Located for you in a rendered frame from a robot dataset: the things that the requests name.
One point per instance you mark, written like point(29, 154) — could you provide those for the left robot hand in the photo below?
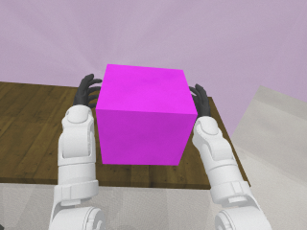
point(81, 96)

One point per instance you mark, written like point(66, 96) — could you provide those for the right robot upper arm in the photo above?
point(241, 218)

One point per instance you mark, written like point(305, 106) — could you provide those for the right robot hand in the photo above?
point(201, 101)

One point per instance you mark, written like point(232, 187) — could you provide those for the robot left forearm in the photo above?
point(77, 181)

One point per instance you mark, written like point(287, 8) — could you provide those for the table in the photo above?
point(31, 125)

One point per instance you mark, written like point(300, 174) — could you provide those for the carton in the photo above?
point(145, 115)

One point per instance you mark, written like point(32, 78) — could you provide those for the left robot upper arm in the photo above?
point(84, 218)

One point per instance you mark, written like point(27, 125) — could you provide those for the robot right forearm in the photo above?
point(228, 188)

